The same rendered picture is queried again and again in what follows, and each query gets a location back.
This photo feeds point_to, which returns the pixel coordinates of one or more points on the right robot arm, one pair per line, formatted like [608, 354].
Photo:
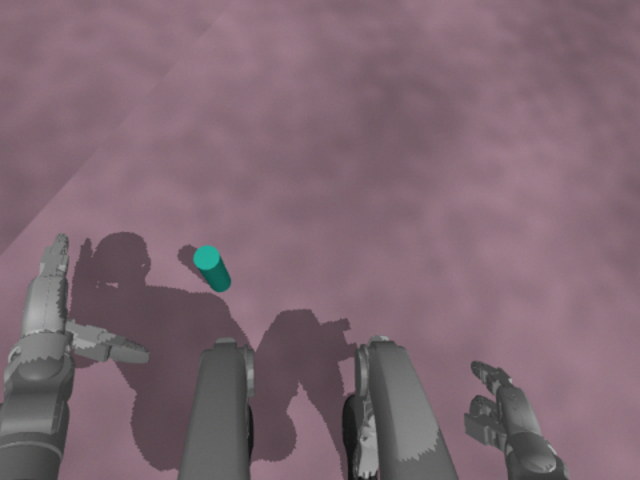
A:
[529, 456]

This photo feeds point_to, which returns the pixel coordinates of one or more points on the right robot hand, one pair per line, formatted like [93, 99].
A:
[491, 423]

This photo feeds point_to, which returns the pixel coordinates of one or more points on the right robot foot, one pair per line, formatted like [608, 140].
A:
[350, 438]

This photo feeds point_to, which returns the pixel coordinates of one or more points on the left robot arm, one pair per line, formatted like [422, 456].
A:
[34, 417]

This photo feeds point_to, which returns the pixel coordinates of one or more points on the left robot hand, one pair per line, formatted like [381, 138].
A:
[45, 310]

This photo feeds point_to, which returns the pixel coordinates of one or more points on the can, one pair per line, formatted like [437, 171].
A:
[209, 262]

